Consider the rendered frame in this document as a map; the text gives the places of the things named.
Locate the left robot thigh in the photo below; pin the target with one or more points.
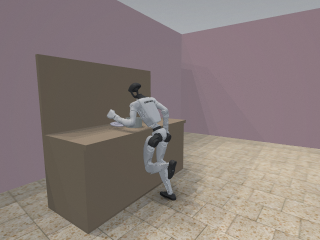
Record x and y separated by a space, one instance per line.
149 148

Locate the pot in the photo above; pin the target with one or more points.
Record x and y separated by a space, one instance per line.
138 122

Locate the humanoid robot torso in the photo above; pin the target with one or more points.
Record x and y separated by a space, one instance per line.
150 115

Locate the left robot hand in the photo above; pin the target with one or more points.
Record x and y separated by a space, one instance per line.
111 114

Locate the lid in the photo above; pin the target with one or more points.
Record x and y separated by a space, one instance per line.
116 124

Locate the left robot upper arm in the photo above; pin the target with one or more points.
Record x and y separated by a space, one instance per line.
133 112

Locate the robot right forearm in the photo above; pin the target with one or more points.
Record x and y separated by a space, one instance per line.
165 121

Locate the table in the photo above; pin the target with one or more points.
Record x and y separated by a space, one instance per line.
94 170

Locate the right robot upper arm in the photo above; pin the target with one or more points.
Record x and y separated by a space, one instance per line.
158 105

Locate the robot left forearm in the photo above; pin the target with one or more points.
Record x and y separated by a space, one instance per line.
125 122

